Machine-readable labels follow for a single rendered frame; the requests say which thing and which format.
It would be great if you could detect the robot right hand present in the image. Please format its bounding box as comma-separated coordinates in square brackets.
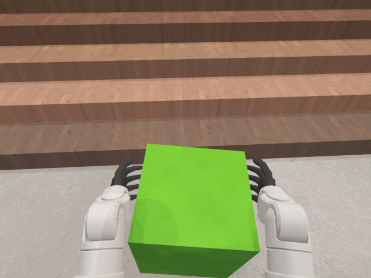
[247, 157, 275, 203]

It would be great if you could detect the robot right forearm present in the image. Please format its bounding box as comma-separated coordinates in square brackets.
[257, 185, 316, 278]

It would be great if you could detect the carton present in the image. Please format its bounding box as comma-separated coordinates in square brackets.
[128, 144, 260, 278]

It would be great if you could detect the robot left hand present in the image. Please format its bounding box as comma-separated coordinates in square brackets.
[111, 158, 143, 200]

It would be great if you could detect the robot left forearm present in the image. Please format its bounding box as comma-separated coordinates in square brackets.
[73, 185, 131, 278]

